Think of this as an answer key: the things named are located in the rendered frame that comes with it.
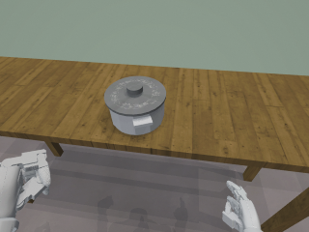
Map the robot left hand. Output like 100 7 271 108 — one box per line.
0 149 51 218

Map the left robot forearm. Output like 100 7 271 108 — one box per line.
0 217 19 232

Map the table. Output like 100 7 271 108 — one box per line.
0 56 309 232

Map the lid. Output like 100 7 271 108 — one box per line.
104 75 166 117

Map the pot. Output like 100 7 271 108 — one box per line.
109 103 165 135

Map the robot right hand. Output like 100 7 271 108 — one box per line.
222 181 262 232

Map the knob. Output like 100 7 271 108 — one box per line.
126 81 143 96

